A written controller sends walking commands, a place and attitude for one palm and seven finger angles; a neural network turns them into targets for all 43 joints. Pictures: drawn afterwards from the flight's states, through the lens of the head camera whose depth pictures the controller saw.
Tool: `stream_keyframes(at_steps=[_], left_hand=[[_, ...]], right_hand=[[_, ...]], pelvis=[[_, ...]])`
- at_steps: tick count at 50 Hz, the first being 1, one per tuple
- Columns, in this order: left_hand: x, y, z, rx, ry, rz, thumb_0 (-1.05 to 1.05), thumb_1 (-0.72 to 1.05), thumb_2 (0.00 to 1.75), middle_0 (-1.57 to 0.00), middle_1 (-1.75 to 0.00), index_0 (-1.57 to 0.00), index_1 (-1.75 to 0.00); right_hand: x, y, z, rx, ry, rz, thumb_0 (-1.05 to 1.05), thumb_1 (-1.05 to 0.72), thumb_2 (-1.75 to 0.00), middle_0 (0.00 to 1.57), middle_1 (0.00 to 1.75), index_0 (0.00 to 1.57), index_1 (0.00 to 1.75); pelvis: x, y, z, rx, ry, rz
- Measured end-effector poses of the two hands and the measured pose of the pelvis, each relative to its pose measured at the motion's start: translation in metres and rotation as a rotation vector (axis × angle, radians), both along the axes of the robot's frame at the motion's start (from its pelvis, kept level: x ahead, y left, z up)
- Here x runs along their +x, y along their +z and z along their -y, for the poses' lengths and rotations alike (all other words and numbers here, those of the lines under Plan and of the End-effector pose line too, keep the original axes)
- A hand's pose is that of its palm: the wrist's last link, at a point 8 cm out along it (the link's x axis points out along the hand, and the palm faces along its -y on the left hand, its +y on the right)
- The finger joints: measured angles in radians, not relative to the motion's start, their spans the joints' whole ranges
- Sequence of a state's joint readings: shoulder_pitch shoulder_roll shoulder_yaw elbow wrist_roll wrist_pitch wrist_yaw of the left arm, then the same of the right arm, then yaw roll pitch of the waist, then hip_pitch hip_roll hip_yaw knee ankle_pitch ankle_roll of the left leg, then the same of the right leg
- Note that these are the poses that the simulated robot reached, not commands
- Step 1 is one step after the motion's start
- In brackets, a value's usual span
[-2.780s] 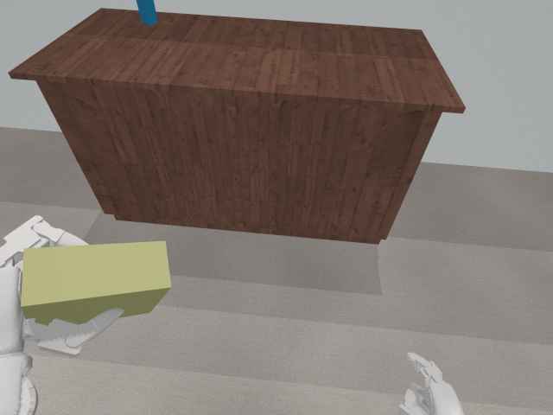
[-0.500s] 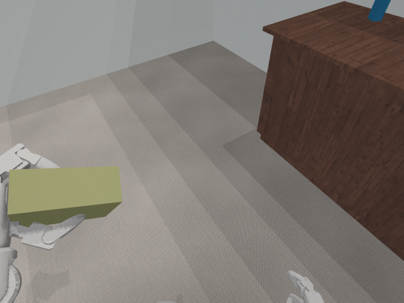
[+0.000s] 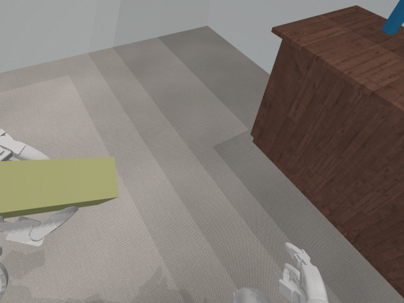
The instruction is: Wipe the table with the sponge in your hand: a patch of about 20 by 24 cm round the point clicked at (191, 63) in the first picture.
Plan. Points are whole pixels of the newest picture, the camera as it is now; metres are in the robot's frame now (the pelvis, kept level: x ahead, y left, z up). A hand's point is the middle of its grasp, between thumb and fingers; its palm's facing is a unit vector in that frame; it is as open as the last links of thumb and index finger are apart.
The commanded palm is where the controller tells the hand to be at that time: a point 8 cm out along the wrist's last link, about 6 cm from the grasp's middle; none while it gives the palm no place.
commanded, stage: walk to a spot facing it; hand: left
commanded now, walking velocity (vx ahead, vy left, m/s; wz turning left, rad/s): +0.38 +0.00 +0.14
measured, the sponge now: (74, 186) +0.24 +0.20 +0.16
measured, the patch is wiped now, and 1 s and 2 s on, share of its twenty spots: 0.00 0.00 0.00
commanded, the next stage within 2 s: turn to face it in 1.12 s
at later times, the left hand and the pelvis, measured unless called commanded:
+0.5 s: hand (89, 128) +0.34 +0.21 +0.18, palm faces +0.45 -0.76 -0.47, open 9.7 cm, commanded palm +0.28 +0.25 +0.18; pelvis +0.15 -0.04 +0.01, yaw +7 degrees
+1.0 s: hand (80, 79) +0.45 +0.26 +0.19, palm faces +0.59 -0.66 -0.46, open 9.7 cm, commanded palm +0.40 +0.28 +0.18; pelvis +0.30 -0.03 +0.01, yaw +12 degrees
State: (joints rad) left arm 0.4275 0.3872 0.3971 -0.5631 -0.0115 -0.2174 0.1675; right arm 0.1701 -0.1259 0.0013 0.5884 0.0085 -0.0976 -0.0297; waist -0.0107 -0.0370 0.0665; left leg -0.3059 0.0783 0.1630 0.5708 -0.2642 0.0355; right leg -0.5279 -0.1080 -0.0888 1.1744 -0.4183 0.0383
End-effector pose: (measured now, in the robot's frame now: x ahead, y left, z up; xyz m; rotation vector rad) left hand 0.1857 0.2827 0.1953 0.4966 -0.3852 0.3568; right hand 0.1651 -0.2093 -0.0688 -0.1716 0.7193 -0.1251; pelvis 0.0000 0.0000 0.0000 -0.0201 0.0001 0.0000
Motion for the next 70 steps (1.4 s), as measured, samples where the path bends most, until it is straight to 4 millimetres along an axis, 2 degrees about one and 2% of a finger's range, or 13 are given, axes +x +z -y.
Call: stream_keyframes(at_steps=[7,15,20,25,31,36,41,45,49,55,62,66,70], left_hand=[[0.021,0.013,0.016,0.043,0.021,-0.067,-0.01,-0.46,0.98,-0.80,-1.32,-0.80,-1.32],[0.069,-0.011,0.036,0.028,0.133,-0.101,-0.01,-0.46,0.98,-0.80,-1.32,-0.80,-1.32],[0.092,-0.011,0.048,-0.001,0.099,-0.124,-0.01,-0.46,0.98,-0.80,-1.32,-0.80,-1.32],[0.110,0.002,0.038,0.039,0.104,-0.113,-0.01,-0.46,0.98,-0.80,-1.32,-0.80,-1.32],[0.136,-0.002,0.004,0.023,0.173,-0.021,-0.01,-0.46,0.98,-0.80,-1.32,-0.80,-1.32],[0.174,-0.016,-0.019,-0.003,0.181,0.020,-0.01,-0.46,0.98,-0.80,-1.32,-0.80,-1.32],[0.190,0.002,-0.012,0.019,0.156,-0.003,-0.01,-0.46,0.99,-0.80,-1.32,-0.80,-1.32],[0.195,0.016,-0.003,0.045,0.170,-0.029,-0.01,-0.46,0.99,-0.80,-1.32,-0.80,-1.32],[0.207,0.013,-0.002,0.045,0.257,-0.079,-0.01,-0.46,0.99,-0.80,-1.32,-0.80,-1.32],[0.244,-0.014,0.010,-0.027,0.330,-0.102,-0.01,-0.46,0.99,-0.80,-1.32,-0.80,-1.32],[0.273,-0.008,0.014,-0.013,0.280,-0.130,-0.01,-0.46,0.99,-0.80,-1.32,-0.80,-1.32],[0.278,0.001,-0.002,0.038,0.296,-0.101,-0.01,-0.46,0.99,-0.80,-1.32,-0.80,-1.32],[0.291,-0.001,-0.024,0.063,0.307,-0.017,-0.01,-0.46,0.99,-0.80,-1.32,-0.80,-1.32]], right_hand=[[0.024,-0.015,-0.018,0.082,0.058,-0.080,0.01,-0.90,-0.90,0.21,0.30,0.21,0.30],[0.086,-0.050,0.032,0.042,0.096,-0.119,0.01,-0.90,-0.90,0.21,0.30,0.21,0.30],[0.127,-0.031,0.069,-0.043,0.063,-0.113,0.01,-0.91,-0.90,0.20,0.30,0.20,0.30],[0.165,-0.005,0.082,-0.117,0.057,-0.087,0.01,-0.91,-0.90,0.20,0.30,0.20,0.30],[0.215,0.001,0.060,-0.170,0.089,-0.050,0.01,-0.91,-0.90,0.20,0.30,0.20,0.30],[0.253,-0.011,0.014,-0.083,0.116,-0.008,0.01,-0.91,-0.90,0.20,0.30,0.20,0.30],[0.273,-0.009,-0.033,0.039,0.189,-0.013,0.01,-0.91,-0.90,0.20,0.30,0.20,0.30],[0.288,-0.012,-0.049,0.088,0.239,-0.046,0.01,-0.90,-0.90,0.20,0.30,0.21,0.30],[0.309,-0.022,-0.043,0.094,0.268,-0.082,0.01,-0.90,-0.90,0.21,0.30,0.21,0.30],[0.360,-0.044,-0.004,0.027,0.289,-0.097,0.01,-0.90,-0.90,0.21,0.30,0.21,0.30],[0.411,-0.013,0.034,-0.108,0.243,-0.094,0.01,-0.91,-0.90,0.20,0.30,0.20,0.30],[0.438,-0.001,0.030,-0.165,0.248,-0.069,0.01,-0.91,-0.90,0.20,0.30,0.20,0.30],[0.462,-0.005,0.007,-0.155,0.230,-0.013,0.01,-0.91,-0.90,0.20,0.30,0.20,0.30]], pelvis=[[0.045,0.011,0.012,-0.009,0.016,-0.014],[0.094,-0.012,0.044,0.007,0.074,0.013],[0.120,-0.004,0.047,0.023,0.093,0.018],[0.152,0.005,0.044,0.040,0.121,0.001],[0.197,-0.007,0.021,0.040,0.132,0.006],[0.218,-0.017,0.010,0.031,0.160,0.032],[0.240,-0.003,0.011,0.005,0.172,0.007],[0.264,0.006,0.014,-0.011,0.184,-0.008],[0.291,0.007,0.024,-0.009,0.198,-0.009],[0.325,-0.009,0.040,0.010,0.252,0.014],[0.359,0.003,0.038,0.044,0.303,-0.001],[0.377,0.001,0.026,0.045,0.305,-0.010],[0.391,-0.013,0.010,0.041,0.270,0.009]])
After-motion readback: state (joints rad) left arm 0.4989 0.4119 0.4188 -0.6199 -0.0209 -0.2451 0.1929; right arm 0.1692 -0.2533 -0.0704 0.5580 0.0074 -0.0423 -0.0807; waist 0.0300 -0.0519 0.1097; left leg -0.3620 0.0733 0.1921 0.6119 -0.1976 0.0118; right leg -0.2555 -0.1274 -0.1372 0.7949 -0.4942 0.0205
